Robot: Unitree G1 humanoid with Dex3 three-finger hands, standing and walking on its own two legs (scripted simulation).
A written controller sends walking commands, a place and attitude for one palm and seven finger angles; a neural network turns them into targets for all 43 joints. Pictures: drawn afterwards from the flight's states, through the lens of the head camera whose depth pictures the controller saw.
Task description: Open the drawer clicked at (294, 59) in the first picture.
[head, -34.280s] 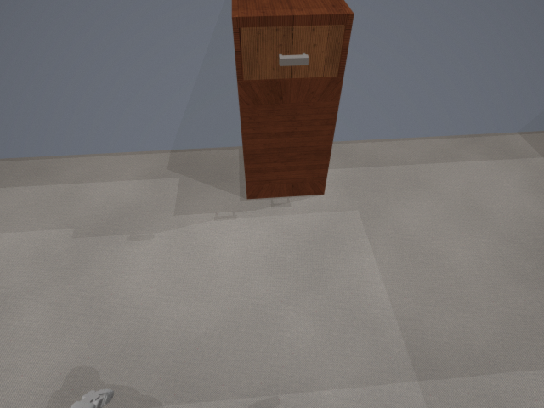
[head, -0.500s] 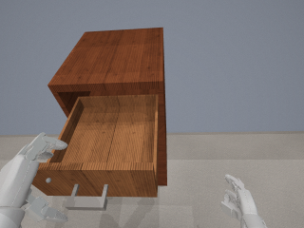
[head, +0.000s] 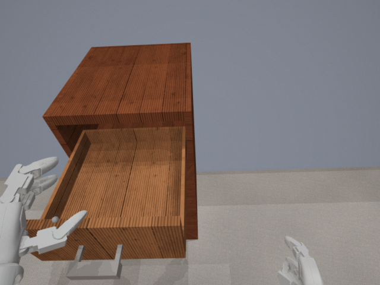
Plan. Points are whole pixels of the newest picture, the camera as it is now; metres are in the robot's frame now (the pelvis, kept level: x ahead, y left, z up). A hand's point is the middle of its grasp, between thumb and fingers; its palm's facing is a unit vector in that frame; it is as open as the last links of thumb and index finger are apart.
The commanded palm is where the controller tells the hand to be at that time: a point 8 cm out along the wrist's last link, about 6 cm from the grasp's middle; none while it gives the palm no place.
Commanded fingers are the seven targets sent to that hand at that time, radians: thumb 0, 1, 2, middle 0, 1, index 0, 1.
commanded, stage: draw the hand back to the body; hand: left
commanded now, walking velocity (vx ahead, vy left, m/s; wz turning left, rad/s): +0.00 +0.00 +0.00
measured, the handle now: (97, 259) +0.17 +0.22 -0.03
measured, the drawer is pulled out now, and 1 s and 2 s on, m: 0.30 0.30 0.30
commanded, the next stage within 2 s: step back with the hand held close in 0.42 s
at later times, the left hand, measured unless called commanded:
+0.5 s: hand (48, 223) +0.17 +0.23 +0.16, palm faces +0.40 -0.82 -0.41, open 7.5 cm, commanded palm +0.12 +0.28 +0.18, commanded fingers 0.00 0.90 0.90 -0.20 -0.30 -0.20 -0.30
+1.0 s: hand (25, 239) +0.14 +0.26 +0.15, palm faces +0.25 -0.80 -0.54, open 7.4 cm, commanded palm +0.08 +0.30 +0.18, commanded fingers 0.00 0.90 0.90 -0.20 -0.30 -0.20 -0.30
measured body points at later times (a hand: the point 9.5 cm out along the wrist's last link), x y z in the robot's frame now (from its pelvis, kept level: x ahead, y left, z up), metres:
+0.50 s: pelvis -0.01 -0.01 +0.00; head -0.02 -0.03 +0.45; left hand +0.14 +0.27 +0.18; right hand +0.19 -0.22 -0.08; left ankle +0.01 +0.13 -0.74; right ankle -0.08 -0.12 -0.74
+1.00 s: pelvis -0.05 +0.02 +0.00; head -0.01 +0.03 +0.44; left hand +0.12 +0.30 +0.18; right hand +0.14 -0.21 -0.08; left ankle +0.01 +0.13 -0.74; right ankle -0.08 -0.12 -0.74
